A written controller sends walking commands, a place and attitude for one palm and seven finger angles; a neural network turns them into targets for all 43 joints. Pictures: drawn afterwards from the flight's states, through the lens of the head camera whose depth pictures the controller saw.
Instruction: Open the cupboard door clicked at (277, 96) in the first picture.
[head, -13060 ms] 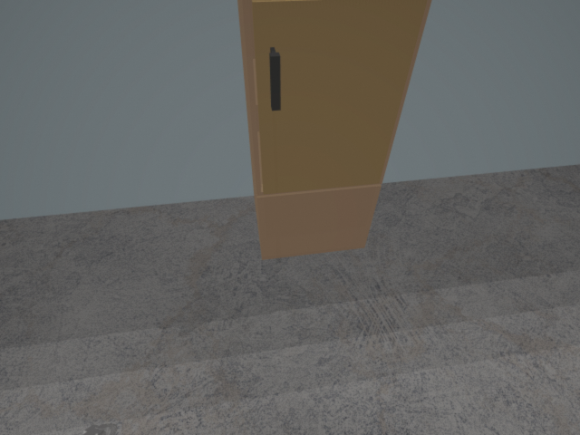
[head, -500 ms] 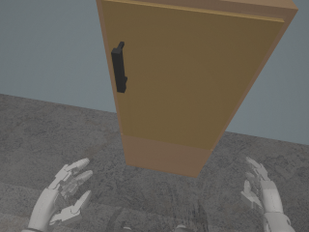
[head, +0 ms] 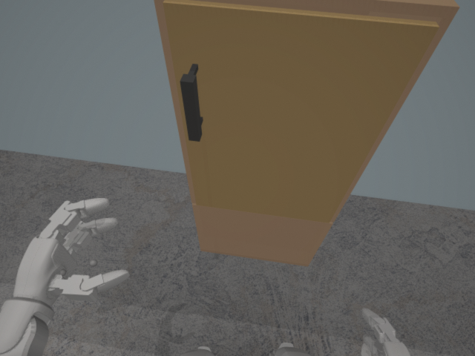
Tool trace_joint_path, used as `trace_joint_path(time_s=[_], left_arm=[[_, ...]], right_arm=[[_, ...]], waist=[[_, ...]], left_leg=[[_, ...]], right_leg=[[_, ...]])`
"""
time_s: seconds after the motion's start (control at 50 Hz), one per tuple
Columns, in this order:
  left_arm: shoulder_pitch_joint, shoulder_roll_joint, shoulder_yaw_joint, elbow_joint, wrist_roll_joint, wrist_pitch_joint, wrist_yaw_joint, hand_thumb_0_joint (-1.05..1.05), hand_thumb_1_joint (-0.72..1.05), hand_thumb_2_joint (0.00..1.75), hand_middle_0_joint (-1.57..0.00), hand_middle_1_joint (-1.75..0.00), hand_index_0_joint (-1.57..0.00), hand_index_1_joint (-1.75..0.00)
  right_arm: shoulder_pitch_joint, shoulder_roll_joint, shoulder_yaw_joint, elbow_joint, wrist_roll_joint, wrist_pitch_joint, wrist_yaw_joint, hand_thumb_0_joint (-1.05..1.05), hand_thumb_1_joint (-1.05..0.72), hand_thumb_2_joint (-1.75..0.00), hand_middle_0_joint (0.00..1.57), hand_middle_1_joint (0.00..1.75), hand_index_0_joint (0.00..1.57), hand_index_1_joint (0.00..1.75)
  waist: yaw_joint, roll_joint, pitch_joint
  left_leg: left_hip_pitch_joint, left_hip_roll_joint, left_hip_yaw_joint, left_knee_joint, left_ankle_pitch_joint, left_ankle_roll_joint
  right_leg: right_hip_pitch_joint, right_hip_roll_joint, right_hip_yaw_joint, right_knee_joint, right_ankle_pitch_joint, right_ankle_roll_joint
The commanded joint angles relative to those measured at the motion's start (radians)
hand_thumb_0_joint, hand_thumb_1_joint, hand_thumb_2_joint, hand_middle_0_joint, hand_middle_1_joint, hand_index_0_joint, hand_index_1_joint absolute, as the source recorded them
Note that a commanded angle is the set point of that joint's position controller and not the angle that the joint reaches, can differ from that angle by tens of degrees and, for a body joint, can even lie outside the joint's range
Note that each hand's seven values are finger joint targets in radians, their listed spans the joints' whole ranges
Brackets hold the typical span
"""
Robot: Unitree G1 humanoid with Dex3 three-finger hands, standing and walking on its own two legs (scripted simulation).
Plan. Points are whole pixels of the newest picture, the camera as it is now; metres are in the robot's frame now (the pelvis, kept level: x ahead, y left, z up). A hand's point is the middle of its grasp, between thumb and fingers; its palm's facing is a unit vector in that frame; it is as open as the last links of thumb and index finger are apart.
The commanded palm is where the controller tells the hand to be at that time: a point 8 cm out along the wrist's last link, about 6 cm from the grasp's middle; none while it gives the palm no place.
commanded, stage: raise the hand with hooked fingers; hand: left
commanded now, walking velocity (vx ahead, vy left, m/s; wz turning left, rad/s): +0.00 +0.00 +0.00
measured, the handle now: (194, 103) +0.55 +0.12 +0.11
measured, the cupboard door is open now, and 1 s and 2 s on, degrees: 0 0 0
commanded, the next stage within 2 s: move the hooked fingers beside the handle in 1.18 s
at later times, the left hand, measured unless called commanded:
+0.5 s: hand (65, 220) +0.28 +0.27 +0.11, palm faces -0.07 -1.00 -0.06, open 13.8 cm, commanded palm +0.26 +0.32 +0.12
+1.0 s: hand (64, 195) +0.31 +0.27 +0.13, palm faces -0.05 -1.00 -0.03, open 13.9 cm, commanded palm +0.28 +0.31 +0.13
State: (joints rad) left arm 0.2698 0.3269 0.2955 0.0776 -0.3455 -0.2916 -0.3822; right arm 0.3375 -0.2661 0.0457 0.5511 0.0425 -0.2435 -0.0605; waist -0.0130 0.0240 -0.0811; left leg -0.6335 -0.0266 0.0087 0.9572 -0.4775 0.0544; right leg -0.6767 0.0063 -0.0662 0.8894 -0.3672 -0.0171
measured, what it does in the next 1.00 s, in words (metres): stands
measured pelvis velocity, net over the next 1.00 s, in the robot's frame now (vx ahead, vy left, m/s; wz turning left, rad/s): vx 0.02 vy -0.01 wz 0.00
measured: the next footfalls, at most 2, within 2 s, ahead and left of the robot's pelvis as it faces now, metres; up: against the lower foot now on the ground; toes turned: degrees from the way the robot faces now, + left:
none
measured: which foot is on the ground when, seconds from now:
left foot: down 0.00-1.00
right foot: down 0.00-1.00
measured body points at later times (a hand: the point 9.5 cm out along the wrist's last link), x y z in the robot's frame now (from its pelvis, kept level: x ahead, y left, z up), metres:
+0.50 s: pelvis +0.02 +0.01 +0.02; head +0.04 +0.01 +0.47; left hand +0.28 +0.32 +0.11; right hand +0.20 -0.22 -0.04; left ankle +0.00 +0.08 -0.69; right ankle +0.05 -0.11 -0.69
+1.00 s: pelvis +0.02 -0.01 +0.03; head +0.04 +0.00 +0.48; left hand +0.31 +0.32 +0.13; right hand +0.18 -0.26 -0.04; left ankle +0.00 +0.08 -0.69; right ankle +0.05 -0.11 -0.69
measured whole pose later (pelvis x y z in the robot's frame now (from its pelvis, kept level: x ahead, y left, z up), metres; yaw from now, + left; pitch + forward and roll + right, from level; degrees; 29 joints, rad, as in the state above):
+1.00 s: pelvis +0.02 -0.01 +0.03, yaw +0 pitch +5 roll -2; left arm -0.09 0.46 0.44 0.39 -0.36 -0.14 -0.57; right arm 0.29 -0.30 0.06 0.55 0.06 -0.20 -0.08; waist 0.00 0.02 -0.05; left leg -0.42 -0.02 0.01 0.74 -0.41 0.04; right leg -0.47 0.02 -0.06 0.68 -0.30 -0.02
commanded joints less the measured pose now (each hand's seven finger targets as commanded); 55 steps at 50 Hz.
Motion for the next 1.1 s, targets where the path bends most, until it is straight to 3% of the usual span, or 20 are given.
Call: trace_joint_path(time_s=[0.0,0.06,0.12,0.18,0.22,0.28,0.32,0.44,0.52,0.6,0.68,0.7,0.8,0.82,0.94,1.0,1.06,1.08], left_arm=[[-0.199,0.179,0.035,-0.172,0.014,-0.066,-0.031,0.0,-0.2,0.43,-0.28,-1.0,-0.28,-1.0],[-0.224,0.241,0.084,-0.181,0.006,-0.034,-0.057,0.0,-0.27,0.4,-0.28,-1.05,-0.28,-1.05],[-0.256,0.305,0.156,-0.18,-0.011,-0.01,-0.05,0.0,-0.34,0.37,-0.29,-1.1,-0.29,-1.1],[-0.272,0.269,0.152,-0.144,-0.035,0.002,-0.05,0.0,-0.41,0.34,-0.29,-1.14,-0.29,-1.14],[-0.313,0.281,0.161,-0.112,-0.041,0.02,-0.058,0.0,-0.45,0.32,-0.3,-1.17,-0.3,-1.17],[-0.332,0.265,0.133,-0.038,-0.028,0.065,-0.092,0.0,-0.5,0.3,-0.3,-1.2,-0.3,-1.2],[-0.378,0.262,0.113,-0.001,-0.021,0.095,-0.122,0.0,-0.5,0.3,-0.3,-1.2,-0.3,-1.2],[-0.515,0.38,0.196,-0.068,-0.025,0.095,-0.15,0.0,-0.5,0.3,-0.3,-1.2,-0.3,-1.2],[-0.535,0.418,0.25,-0.006,-0.039,0.081,-0.148,0.0,-0.5,0.3,-0.3,-1.2,-0.3,-1.2],[-0.575,0.391,0.22,0.104,-0.043,0.114,-0.182,0.0,-0.5,0.3,-0.3,-1.2,-0.3,-1.2],[-0.617,0.406,0.199,0.139,-0.031,0.149,-0.219,0.0,-0.5,0.3,-0.3,-1.2,-0.3,-1.2],[-0.591,0.392,0.194,0.154,-0.033,0.152,-0.226,0.0,-0.5,0.3,-0.3,-1.2,-0.3,-1.2],[-0.562,0.421,0.241,0.105,-0.047,0.119,-0.218,0.0,-0.5,0.3,-0.3,-1.2,-0.3,-1.2],[-0.565,0.454,0.274,0.093,-0.05,0.108,-0.211,0.0,-0.5,0.3,-0.3,-1.2,-0.3,-1.2],[-0.607,0.429,0.254,0.119,-0.042,0.094,-0.183,0.0,-0.5,0.3,-0.3,-1.2,-0.3,-1.2],[-0.614,0.415,0.223,0.078,-0.026,0.088,-0.184,0.0,-0.5,0.3,-0.3,-1.2,-0.3,-1.2],[-0.603,0.417,0.223,0.061,-0.029,0.081,-0.188,0.0,-0.5,0.3,-0.3,-1.2,-0.3,-1.2],[-0.596,0.417,0.228,0.078,-0.033,0.083,-0.189,0.0,-0.5,0.3,-0.3,-1.2,-0.3,-1.2]], right_arm=[[-0.104,-0.151,-0.064,-0.157,0.006,-0.089,-0.014,0.0,-0.9,-0.9,0.2,0.3,0.2,0.3],[-0.107,-0.156,-0.065,-0.156,0.011,-0.091,-0.025,0.0,-0.9,-0.9,0.2,0.3,0.2,0.3],[-0.111,-0.158,-0.058,-0.154,0.006,-0.086,-0.031,0.0,-0.9,-0.9,0.2,0.3,0.2,0.3],[-0.124,-0.148,-0.051,-0.15,0.009,-0.079,-0.033,0.0,-0.9,-0.9,0.2,0.3,0.2,0.3],[-0.122,-0.152,-0.046,-0.151,0.006,-0.073,-0.034,0.0,-0.9,-0.9,0.2,0.3,0.2,0.3],[-0.115,-0.155,-0.044,-0.148,0.012,-0.063,-0.033,0.0,-0.9,-0.9,0.2,0.3,0.2,0.3],[-0.111,-0.162,-0.044,-0.15,0.015,-0.056,-0.034,0.0,-0.9,-0.9,0.2,0.3,0.2,0.3],[-0.117,-0.157,-0.038,-0.151,0.01,-0.048,-0.038,0.0,-0.9,-0.9,0.2,0.3,0.2,0.3],[-0.116,-0.157,-0.035,-0.136,0.007,-0.041,-0.04,0.0,-0.9,-0.9,0.2,0.3,0.2,0.3],[-0.118,-0.16,-0.034,-0.126,0.017,-0.026,-0.046,0.0,-0.9,-0.9,0.2,0.3,0.2,0.3],[-0.114,-0.166,-0.036,-0.134,0.021,-0.019,-0.045,0.0,-0.9,-0.9,0.2,0.3,0.2,0.3],[-0.109,-0.166,-0.038,-0.137,0.019,-0.019,-0.042,0.0,-0.9,-0.9,0.2,0.3,0.2,0.3],[-0.106,-0.169,-0.046,-0.146,0.014,-0.022,-0.026,0.0,-0.9,-0.9,0.2,0.3,0.2,0.3],[-0.104,-0.169,-0.046,-0.145,0.008,-0.022,-0.023,0.0,-0.9,-0.9,0.2,0.3,0.2,0.3],[-0.111,-0.163,-0.043,-0.145,0.012,-0.009,-0.029,0.0,-0.9,-0.9,0.2,0.3,0.2,0.3],[-0.111,-0.159,-0.046,-0.147,0.017,-0.014,-0.035,0.0,-0.9,-0.9,0.2,0.3,0.2,0.3],[-0.107,-0.156,-0.043,-0.142,0.014,-0.018,-0.037,0.0,-0.9,-0.9,0.2,0.3,0.2,0.3],[-0.106,-0.158,-0.043,-0.141,0.014,-0.018,-0.038,0.0,-0.9,-0.9,0.2,0.3,0.2,0.3]], waist=[[-0.017,0.04,-0.153],[0.004,0.088,-0.201],[0.024,0.088,-0.193],[0.024,0.1,-0.144],[0.022,0.081,-0.121],[0.016,0.082,-0.121],[0.005,0.048,-0.106],[0.02,0.103,-0.216],[0.028,0.064,-0.199],[0.016,0.085,-0.152],[0.019,0.088,-0.176],[0.018,0.054,-0.185],[0.035,0.042,-0.219],[0.045,0.038,-0.225],[0.026,0.073,-0.161],[0.021,0.116,-0.202],[0.018,0.109,-0.211],[0.015,0.075,-0.2]], left_leg=[[0.054,0.03,-0.094,-0.217,0.114,-0.036],[0.112,0.031,-0.095,-0.231,0.182,-0.041],[0.145,0.035,-0.109,-0.249,0.259,-0.056],[0.154,0.035,-0.098,-0.269,0.269,-0.06],[0.156,0.033,-0.096,-0.272,0.29,-0.058],[0.168,0.034,-0.091,-0.281,0.317,-0.06],[0.172,0.033,-0.089,-0.282,0.307,-0.052],[0.267,0.031,-0.095,-0.293,0.421,-0.063],[0.272,0.032,-0.096,-0.304,0.445,-0.067],[0.262,0.03,-0.085,-0.326,0.398,-0.06],[0.277,0.026,-0.083,-0.333,0.421,-0.053],[0.278,0.026,-0.083,-0.331,0.439,-0.05],[0.285,0.025,-0.074,-0.326,0.488,-0.053],[0.283,0.024,-0.072,-0.321,0.506,-0.055],[0.239,0.02,-0.056,-0.342,0.364,-0.04],[0.277,0.02,-0.059,-0.344,0.365,-0.037],[0.292,0.022,-0.061,-0.34,0.394,-0.035],[0.28,0.023,-0.062,-0.341,0.374,-0.033]], right_leg=[[0.122,0.007,0.016,-0.127,-0.036,-0.012],[0.177,0.005,0.017,-0.138,0.024,-0.018],[0.212,0.016,0.003,-0.138,0.083,-0.027],[0.221,0.015,-0.001,-0.16,0.104,-0.024],[0.235,0.021,0.0,-0.168,0.132,-0.028],[0.24,0.017,0.001,-0.182,0.164,-0.023],[0.243,0.022,0.006,-0.196,0.165,-0.022],[0.3,0.023,0.013,-0.212,0.241,-0.027],[0.32,0.028,0.01,-0.224,0.259,-0.029],[0.306,0.019,0.013,-0.25,0.236,-0.026],[0.325,0.015,0.017,-0.263,0.253,-0.026],[0.331,0.015,0.016,-0.262,0.27,-0.025],[0.355,0.017,0.022,-0.255,0.315,-0.024],[0.37,0.02,0.025,-0.251,0.333,-0.029],[0.346,0.014,0.038,-0.275,0.235,-0.026],[0.351,0.01,0.039,-0.28,0.229,-0.024],[0.363,0.014,0.04,-0.281,0.26,-0.024],[0.357,0.015,0.038,-0.285,0.249,-0.021]])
